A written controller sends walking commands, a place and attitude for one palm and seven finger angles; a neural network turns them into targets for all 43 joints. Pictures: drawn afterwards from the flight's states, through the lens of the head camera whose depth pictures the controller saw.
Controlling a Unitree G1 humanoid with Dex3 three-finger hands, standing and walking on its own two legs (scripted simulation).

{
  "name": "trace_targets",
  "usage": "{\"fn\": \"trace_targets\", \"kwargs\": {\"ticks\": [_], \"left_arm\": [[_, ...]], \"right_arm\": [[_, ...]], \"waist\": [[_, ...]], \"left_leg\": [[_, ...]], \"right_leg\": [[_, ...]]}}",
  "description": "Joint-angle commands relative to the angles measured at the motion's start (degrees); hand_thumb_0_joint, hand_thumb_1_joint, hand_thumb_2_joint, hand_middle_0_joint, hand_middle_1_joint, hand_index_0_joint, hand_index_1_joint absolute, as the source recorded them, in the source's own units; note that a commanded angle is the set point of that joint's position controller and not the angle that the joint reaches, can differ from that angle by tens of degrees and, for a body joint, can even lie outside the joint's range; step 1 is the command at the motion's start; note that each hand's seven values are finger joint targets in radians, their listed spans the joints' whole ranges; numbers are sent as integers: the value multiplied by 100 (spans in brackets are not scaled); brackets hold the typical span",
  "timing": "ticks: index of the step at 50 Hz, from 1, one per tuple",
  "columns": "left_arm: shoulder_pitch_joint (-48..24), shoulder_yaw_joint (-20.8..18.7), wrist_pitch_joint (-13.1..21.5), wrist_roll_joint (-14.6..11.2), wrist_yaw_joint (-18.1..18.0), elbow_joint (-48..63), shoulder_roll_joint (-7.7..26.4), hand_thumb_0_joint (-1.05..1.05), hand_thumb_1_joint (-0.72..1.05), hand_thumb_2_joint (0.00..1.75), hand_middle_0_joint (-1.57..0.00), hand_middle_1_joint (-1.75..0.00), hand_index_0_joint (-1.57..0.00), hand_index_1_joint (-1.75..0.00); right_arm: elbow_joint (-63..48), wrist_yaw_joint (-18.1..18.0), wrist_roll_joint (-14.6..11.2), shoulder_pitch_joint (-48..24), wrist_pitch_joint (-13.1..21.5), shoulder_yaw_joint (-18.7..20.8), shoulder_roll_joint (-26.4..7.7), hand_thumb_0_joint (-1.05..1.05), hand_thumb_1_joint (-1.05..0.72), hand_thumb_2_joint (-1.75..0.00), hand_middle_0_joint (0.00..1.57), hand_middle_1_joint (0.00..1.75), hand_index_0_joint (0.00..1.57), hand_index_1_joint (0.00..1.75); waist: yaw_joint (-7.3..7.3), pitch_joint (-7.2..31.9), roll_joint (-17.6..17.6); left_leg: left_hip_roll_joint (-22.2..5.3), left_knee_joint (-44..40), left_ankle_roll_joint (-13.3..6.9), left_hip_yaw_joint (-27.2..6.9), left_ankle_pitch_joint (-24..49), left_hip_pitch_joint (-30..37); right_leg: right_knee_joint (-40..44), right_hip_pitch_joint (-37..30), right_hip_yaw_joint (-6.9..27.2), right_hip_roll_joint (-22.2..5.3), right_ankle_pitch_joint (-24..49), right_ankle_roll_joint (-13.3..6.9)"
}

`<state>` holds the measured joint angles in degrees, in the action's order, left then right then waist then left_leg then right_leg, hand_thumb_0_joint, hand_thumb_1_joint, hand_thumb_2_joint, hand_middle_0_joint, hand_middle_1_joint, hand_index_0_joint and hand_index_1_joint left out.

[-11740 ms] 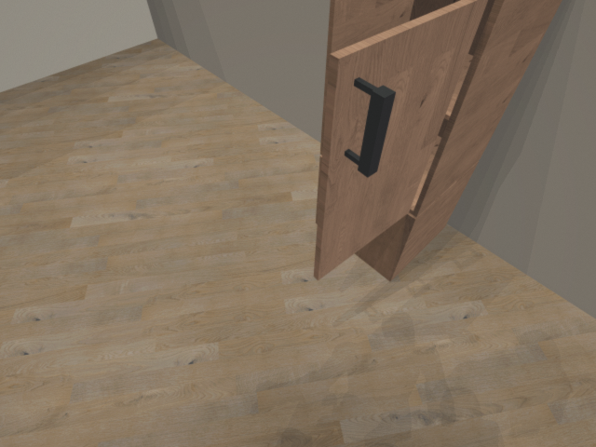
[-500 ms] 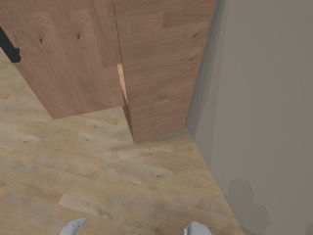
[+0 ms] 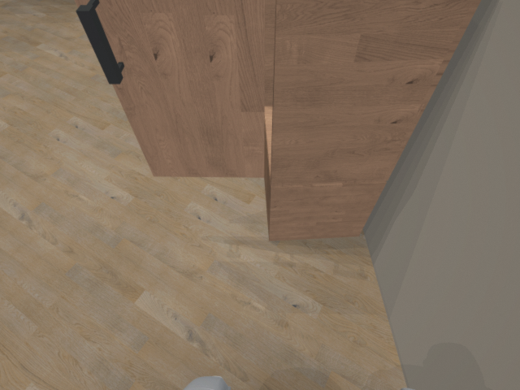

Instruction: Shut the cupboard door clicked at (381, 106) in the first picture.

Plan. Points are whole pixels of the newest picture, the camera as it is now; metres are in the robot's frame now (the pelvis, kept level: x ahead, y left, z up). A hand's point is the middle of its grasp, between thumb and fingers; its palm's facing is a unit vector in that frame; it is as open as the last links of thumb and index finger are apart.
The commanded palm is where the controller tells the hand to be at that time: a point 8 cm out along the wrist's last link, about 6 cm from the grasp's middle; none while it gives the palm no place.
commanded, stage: take the last steps up to it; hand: left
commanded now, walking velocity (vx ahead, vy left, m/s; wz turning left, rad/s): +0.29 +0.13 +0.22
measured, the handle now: (105, 42) +0.71 +0.38 +0.13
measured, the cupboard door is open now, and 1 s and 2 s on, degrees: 86 86 86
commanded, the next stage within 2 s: come to a stop and stand still in 0.68 s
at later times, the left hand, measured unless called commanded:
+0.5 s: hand (158, 356) +0.18 +0.21 -0.17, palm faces +0.05 -0.98 -0.18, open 7.4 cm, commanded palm none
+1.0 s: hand (132, 348) +0.19 +0.27 -0.19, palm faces +0.17 -0.97 -0.18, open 7.3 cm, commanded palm none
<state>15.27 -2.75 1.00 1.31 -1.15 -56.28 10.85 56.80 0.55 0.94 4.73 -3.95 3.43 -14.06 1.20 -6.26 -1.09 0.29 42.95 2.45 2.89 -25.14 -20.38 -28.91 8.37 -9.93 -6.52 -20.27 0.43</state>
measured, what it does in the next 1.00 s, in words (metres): walks ahead: left foot, then right foot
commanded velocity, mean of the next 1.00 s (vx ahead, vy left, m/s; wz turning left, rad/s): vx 0.10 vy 0.02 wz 0.07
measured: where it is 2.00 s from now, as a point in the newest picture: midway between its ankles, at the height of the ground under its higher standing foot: (254, 382)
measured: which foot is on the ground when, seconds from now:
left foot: up 0.00-0.04, down 0.06-0.52, up 0.54-0.86, down 0.88-1.00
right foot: down 0.00-0.08, up 0.10-0.48, down 0.50-0.88, up 0.90-1.00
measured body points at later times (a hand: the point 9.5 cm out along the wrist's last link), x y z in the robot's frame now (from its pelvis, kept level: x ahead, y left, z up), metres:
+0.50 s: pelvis +0.10 +0.03 -0.01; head +0.13 +0.01 +0.44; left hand +0.18 +0.26 -0.15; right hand +0.05 -0.20 -0.17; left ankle +0.01 +0.11 -0.74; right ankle +0.16 -0.08 -0.74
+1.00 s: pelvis +0.23 +0.09 -0.01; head +0.26 +0.12 +0.44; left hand +0.19 +0.32 -0.18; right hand +0.34 -0.12 -0.15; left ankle +0.26 +0.20 -0.74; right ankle +0.17 -0.05 -0.71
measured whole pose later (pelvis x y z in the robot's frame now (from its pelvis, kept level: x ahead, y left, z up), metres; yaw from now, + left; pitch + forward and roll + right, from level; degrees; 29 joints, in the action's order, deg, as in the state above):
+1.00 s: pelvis +0.23 +0.09 -0.01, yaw +6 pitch +0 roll +0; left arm 15.1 -2.0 -1.4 0.2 -1.9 -64.1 10.0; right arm 59.3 -2.0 1.4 6.9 0.7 1.5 -8.4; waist 1.6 -4.7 -2.7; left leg -1.4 31.7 -2.2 7.2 -13.1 -18.7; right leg -44.2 13.6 -3.7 -4.9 -31.4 2.0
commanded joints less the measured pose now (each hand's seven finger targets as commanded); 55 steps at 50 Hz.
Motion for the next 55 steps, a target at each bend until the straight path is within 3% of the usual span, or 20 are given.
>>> {"fn": "trace_targets", "kwargs": {"ticks": [1,2,3,4,6,9,19,23,24,25,26,28,31,34,38,41,44,48,52,55], "left_arm": [[244,-234,91,-25,3,97,1168,0,90,90,-20,-30,-20,-30],[125,-213,86,-60,49,144,1092,0,90,90,-20,-30,-20,-30],[73,-173,70,-77,115,307,755,0,90,90,-20,-30,-20,-30],[-348,-94,31,-27,101,562,534,0,90,90,-20,-30,-20,-30],[-761,-138,-54,7,98,526,601,0,90,90,-20,-30,-20,-30],[-233,-115,-70,53,198,186,501,0,90,90,-20,-30,-20,-30],[-823,-25,23,30,201,411,223,0,90,90,-20,-30,-20,-30],[-260,-94,110,29,180,204,310,0,90,90,-20,-30,-20,-30],[428,-176,173,37,150,26,579,0,90,90,-20,-30,-20,-30],[1199,-298,226,45,99,-213,1038,0,90,90,-20,-30,-20,-30],[1410,-327,202,-23,69,-250,1285,0,90,90,-20,-30,-20,-30],[509,-256,158,-54,-16,-48,747,0,90,90,-20,-30,-20,-30],[100,-119,297,-28,-8,-29,264,0,90,90,-20,-30,-20,-30],[71,-192,361,9,10,-57,398,0,90,90,-20,-30,-20,-30],[171,-207,325,22,42,-262,650,0,90,90,-20,-30,-20,-30],[33,-134,203,-21,-17,-339,608,0,90,90,-20,-30,-20,-30],[562,50,32,-90,-134,-373,110,0,90,90,-20,-30,-20,-30],[459,61,-199,-103,-138,-527,315,0,90,90,-20,-30,-20,-30],[221,-90,-375,-55,-74,-252,340,0,90,90,-20,-30,-20,-30],[178,-161,-429,-39,-31,-32,306,0,90,90,-20,-30,-20,-30]], "right_arm": [[-277,10,12,357,316,-18,-249,0,-90,-90,20,30,20,30],[-181,-2,39,729,380,41,-501,0,-90,-90,20,30,20,30],[-125,-30,95,1184,406,199,-1053,0,-90,-90,20,30,20,30],[-51,-79,92,1629,353,237,-1361,0,-90,-90,20,30,20,30],[-160,-168,61,1265,407,157,-984,0,-90,-90,20,30,20,30],[-266,-163,48,932,568,39,-584,0,-90,-90,20,30,20,30],[212,-150,58,1765,673,8,-373,0,-90,-90,20,30,20,30],[361,-179,32,1799,652,-41,-229,0,-90,-90,20,30,20,30],[358,-169,-21,1768,692,-66,-141,0,-90,-90,20,30,20,30],[239,-136,-63,1864,723,-74,22,0,-90,-90,20,30,20,30],[148,-132,-33,1778,652,-12,-171,0,-90,-90,20,30,20,30],[133,-88,15,1306,542,69,-110,0,-90,-90,20,30,20,30],[372,-8,66,1649,422,-9,323,0,-90,-90,20,30,20,30],[366,31,33,1709,414,-12,495,0,-90,-90,20,30,20,30],[207,76,21,1267,506,-32,509,0,-90,-90,20,30,20,30],[292,25,33,1369,564,-62,343,0,-90,-90,20,30,20,30],[380,-145,45,1789,559,65,-551,0,-90,-90,20,30,20,30],[355,-385,2,1221,448,32,-501,0,-90,-90,20,30,20,30],[153,-434,21,997,310,186,-741,0,-90,-90,20,30,20,30],[41,-433,50,708,310,209,-730,0,-90,-90,20,30,20,30]], "waist": [[-206,831,-945],[-426,977,-468],[-633,1267,1183],[-802,1032,1610],[-576,483,1155],[-174,209,711],[-264,81,539],[51,276,366],[367,531,-66],[549,962,-1157],[571,971,-1350],[261,136,-740],[-138,168,-672],[-183,458,-523],[11,458,-846],[-206,420,-827],[-266,1125,1117],[-264,1088,1538],[-303,1121,618],[-203,1120,709]], "left_leg": [[223,-1627,-194,472,804,1089],[-144,-1993,-433,128,1234,2017],[-1442,-2116,-1069,-1639,1786,2905],[-2274,-2548,-1725,-2476,2186,2747],[-1957,-2928,-1691,-2346,868,1787],[-1436,-3196,-1398,-1538,1109,1281],[-1318,-3140,-1519,-1102,1901,1335],[-931,-2152,-1156,-787,2263,887],[-598,-1199,-896,-492,2090,172],[127,212,-529,75,708,-1097],[211,1691,-398,-51,-1094,-1376],[-366,2423,-396,-578,-159,-1652],[-528,1763,-170,-336,837,-1021],[-460,554,-72,1,873,-660],[-263,-516,-35,279,1034,-364],[-103,-1657,-25,375,1926,765],[-1858,-1800,-842,-1080,5488,1667],[-2044,-1896,-1264,-1048,6833,1742],[-2275,-2066,-1457,-1014,5497,1550],[-2268,-2178,-1402,-914,4531,1221]], "right_leg": [[-35,-136,741,-1153,3628,-416],[-800,602,465,-918,2907,-196],[-2118,1940,-39,-122,164,121],[-3302,2712,200,171,-1681,120],[-3937,2987,891,-83,-1067,58],[-3730,2642,822,-129,-120,72],[-1343,1870,535,106,299,59],[-83,245,384,398,735,-97],[269,-1024,918,28,912,-249],[803,-2260,2802,-1413,1045,-854],[1550,-1800,3833,-2309,379,-1461],[1953,-416,3212,-1996,-907,-1295],[1994,349,1372,-1243,908,-750],[1740,100,724,-1112,2073,-800],[1432,-109,628,-1100,2282,-733],[668,345,371,-751,2402,-392],[-720,712,186,129,-750,132],[-2094,1095,841,138,-1377,131],[-2961,1577,982,321,-1132,128],[-2972,1593,1092,339,-970,119]]}}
